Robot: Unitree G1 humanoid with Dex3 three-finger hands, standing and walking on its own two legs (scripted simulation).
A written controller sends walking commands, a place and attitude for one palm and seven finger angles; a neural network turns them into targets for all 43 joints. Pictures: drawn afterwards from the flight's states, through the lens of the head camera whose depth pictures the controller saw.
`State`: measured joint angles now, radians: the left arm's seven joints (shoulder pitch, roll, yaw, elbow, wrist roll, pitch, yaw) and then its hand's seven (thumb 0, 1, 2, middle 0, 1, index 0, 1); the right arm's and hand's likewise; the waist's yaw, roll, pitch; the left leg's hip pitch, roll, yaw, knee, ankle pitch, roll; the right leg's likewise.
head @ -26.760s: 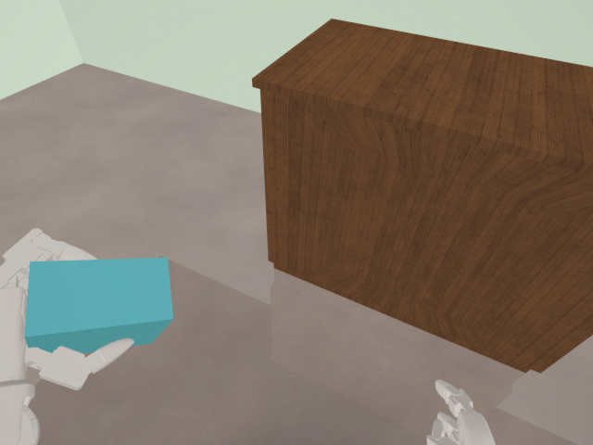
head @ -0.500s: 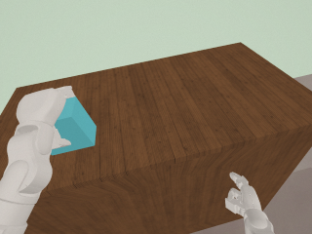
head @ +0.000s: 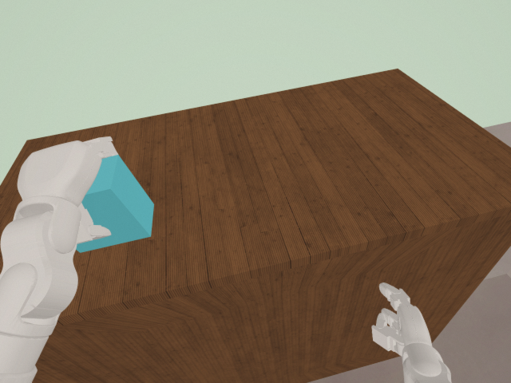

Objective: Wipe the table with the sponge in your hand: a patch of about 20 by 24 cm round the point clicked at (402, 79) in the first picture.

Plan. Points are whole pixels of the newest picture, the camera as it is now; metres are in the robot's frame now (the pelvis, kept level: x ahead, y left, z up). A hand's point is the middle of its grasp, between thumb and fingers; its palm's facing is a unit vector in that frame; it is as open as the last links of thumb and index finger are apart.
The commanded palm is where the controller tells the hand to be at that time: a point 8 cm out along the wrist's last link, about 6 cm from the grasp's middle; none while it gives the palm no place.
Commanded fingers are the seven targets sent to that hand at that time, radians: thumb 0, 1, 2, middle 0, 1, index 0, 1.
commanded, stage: move the sponge above the wiping area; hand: left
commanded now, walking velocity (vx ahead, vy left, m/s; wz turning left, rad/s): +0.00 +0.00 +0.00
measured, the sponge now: (105, 213) +0.27 +0.28 +0.16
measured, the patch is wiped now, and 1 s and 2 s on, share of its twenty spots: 0.00 0.00 0.00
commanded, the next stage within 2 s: lower the sponge onto the table in 0.22 s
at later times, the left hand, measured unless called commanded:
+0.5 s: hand (97, 185) +0.28 +0.27 +0.21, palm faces +0.23 -0.07 -0.97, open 10.6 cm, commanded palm +0.22 +0.27 +0.29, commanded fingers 0.00 0.10 1.30 -1.20 -1.60 -1.20 -1.60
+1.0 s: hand (94, 198) +0.27 +0.28 +0.19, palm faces +0.17 -0.06 -0.98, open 10.6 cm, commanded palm +0.22 +0.28 +0.27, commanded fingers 0.00 0.10 1.30 -1.20 -1.60 -1.20 -1.60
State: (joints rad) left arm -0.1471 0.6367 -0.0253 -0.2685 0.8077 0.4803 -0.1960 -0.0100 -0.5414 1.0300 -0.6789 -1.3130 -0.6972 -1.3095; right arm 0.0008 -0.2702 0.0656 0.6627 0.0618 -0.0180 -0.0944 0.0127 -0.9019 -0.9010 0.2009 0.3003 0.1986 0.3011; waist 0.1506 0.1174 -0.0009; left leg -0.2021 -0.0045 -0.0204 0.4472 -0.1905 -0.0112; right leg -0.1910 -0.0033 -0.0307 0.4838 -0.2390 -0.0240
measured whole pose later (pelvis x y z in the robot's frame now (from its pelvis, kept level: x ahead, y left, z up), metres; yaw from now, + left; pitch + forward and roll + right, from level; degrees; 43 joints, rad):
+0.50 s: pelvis +0.00 +0.00 +0.00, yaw -1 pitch -3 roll +1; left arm -0.16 0.63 -0.04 -0.29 0.80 0.50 -0.17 -0.01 -0.54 1.03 -0.68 -1.31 -0.70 -1.31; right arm 0.00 -0.26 0.08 0.66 0.06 -0.01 -0.09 0.01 -0.90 -0.90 0.20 0.30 0.18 0.29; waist 0.14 0.12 -0.01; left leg -0.20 0.00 -0.01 0.44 -0.19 -0.01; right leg -0.19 0.00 -0.02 0.48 -0.23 -0.02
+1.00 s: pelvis +0.00 +0.00 +0.00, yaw +0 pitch -3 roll +1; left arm -0.12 0.63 -0.03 -0.26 0.81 0.50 -0.18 -0.01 -0.54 1.03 -0.68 -1.31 -0.70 -1.31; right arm 0.00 -0.26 0.08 0.65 0.06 -0.01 -0.08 0.01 -0.90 -0.90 0.20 0.30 0.21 0.30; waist 0.15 0.12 -0.01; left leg -0.20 0.00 -0.02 0.45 -0.20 -0.02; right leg -0.19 0.00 -0.03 0.48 -0.24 -0.03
